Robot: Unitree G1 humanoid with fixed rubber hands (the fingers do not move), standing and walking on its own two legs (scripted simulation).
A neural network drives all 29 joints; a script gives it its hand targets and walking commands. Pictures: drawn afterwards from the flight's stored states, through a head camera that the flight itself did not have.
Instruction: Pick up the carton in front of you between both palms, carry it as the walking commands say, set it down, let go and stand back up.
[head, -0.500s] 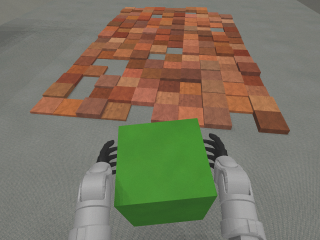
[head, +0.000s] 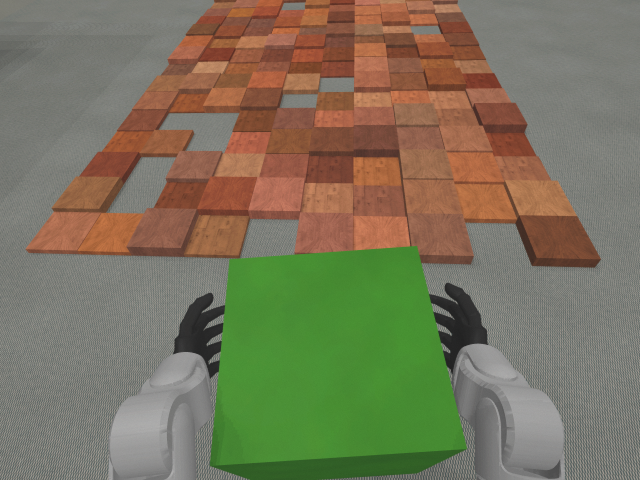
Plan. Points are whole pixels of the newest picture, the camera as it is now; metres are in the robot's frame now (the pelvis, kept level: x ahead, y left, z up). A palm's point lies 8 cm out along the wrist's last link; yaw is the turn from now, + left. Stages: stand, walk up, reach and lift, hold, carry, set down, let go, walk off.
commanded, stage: carry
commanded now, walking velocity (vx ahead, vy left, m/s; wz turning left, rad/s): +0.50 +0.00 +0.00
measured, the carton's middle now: (331, 376) +0.24 -0.01 +0.02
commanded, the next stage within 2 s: none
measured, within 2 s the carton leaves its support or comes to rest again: neither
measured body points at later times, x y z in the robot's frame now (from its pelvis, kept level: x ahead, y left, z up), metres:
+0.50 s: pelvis +0.32 +0.06 -0.01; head +0.33 +0.04 +0.44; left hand +0.57 +0.19 +0.05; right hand +0.55 -0.11 +0.04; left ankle +0.36 +0.12 -0.74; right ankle +0.17 -0.07 -0.64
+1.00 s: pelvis +0.65 +0.02 -0.01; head +0.69 +0.00 +0.43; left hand +0.94 +0.18 +0.09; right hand +0.97 -0.12 +0.08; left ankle +0.49 +0.13 -0.63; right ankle +0.72 -0.06 -0.74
